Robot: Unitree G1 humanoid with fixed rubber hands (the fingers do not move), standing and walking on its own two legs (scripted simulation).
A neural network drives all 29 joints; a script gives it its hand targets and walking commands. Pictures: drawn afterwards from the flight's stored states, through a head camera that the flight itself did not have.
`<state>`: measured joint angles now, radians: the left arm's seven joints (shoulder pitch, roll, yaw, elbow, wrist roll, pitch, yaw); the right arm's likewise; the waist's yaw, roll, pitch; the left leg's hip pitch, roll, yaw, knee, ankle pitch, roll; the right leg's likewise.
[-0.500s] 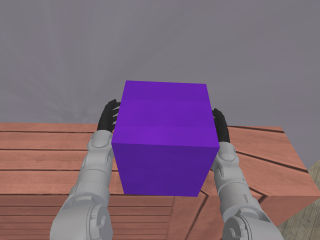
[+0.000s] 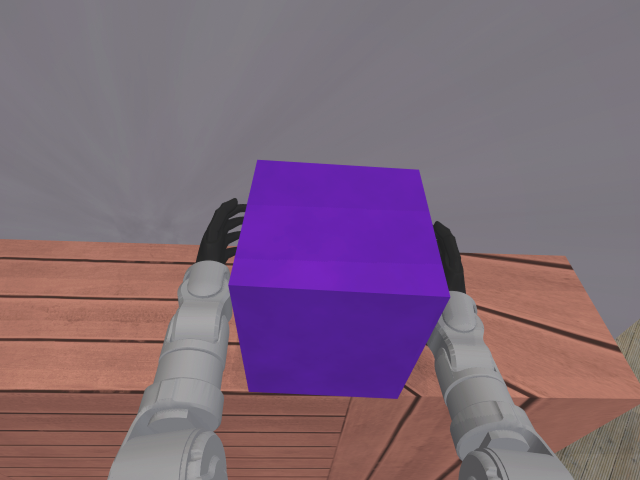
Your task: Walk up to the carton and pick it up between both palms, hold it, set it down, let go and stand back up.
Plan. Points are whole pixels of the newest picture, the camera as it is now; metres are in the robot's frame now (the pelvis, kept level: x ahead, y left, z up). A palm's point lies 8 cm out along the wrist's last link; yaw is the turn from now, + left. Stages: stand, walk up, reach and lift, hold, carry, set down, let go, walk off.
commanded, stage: reach and lift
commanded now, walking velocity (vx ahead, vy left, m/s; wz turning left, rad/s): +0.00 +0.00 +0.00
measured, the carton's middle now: (330, 284) +0.37 -0.04 +0.05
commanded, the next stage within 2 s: none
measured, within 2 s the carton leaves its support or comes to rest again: leaves its support in 0.50 s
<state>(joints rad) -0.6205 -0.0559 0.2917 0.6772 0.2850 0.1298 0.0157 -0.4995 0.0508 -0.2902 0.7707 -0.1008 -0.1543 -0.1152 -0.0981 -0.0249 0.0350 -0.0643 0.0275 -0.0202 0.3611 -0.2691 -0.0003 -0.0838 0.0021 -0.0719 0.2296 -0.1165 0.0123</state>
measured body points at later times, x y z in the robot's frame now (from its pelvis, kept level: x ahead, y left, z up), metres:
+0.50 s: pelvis +0.00 -0.01 +0.00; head +0.00 +0.02 +0.45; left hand +0.40 +0.10 +0.09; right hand +0.35 -0.19 +0.07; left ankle -0.05 +0.11 -0.75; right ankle +0.01 -0.13 -0.75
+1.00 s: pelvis -0.03 -0.01 +0.00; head -0.03 +0.00 +0.45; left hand +0.39 +0.11 +0.11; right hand +0.35 -0.19 +0.09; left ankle -0.05 +0.11 -0.75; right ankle +0.01 -0.13 -0.75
